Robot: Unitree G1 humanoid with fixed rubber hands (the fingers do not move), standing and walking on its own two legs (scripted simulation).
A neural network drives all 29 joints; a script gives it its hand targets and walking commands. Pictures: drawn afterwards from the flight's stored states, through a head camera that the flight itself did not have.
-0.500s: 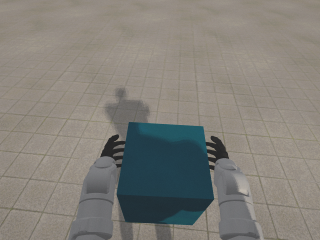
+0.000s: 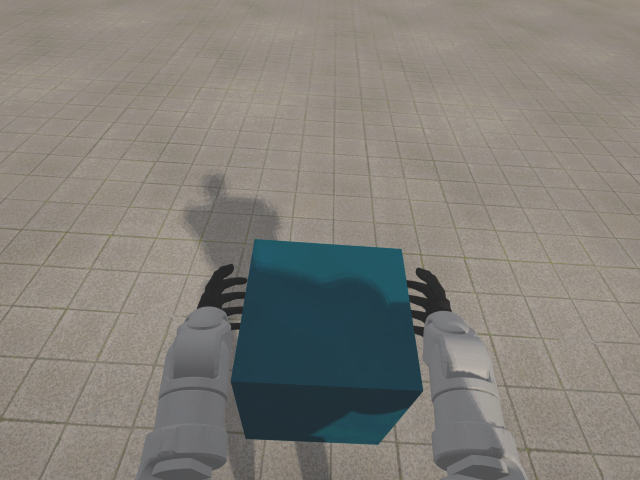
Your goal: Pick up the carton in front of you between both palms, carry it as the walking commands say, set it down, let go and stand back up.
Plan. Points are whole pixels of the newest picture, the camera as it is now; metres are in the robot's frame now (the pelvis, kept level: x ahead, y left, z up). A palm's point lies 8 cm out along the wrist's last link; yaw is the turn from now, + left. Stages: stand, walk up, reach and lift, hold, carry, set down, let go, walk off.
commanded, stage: set down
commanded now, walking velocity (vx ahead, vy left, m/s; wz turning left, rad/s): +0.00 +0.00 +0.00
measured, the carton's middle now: (320, 348) +0.31 +0.01 -0.05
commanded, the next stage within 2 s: none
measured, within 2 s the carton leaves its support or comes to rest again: neither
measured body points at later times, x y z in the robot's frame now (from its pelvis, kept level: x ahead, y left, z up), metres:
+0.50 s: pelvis -0.02 +0.01 -0.05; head +0.14 +0.02 +0.37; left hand +0.37 +0.14 -0.12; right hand +0.36 -0.16 -0.10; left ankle +0.08 +0.10 -0.74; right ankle +0.01 -0.10 -0.74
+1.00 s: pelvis -0.03 +0.01 -0.18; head +0.20 +0.03 +0.21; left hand +0.42 +0.17 -0.27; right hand +0.41 -0.13 -0.26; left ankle +0.08 +0.10 -0.74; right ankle +0.01 -0.10 -0.74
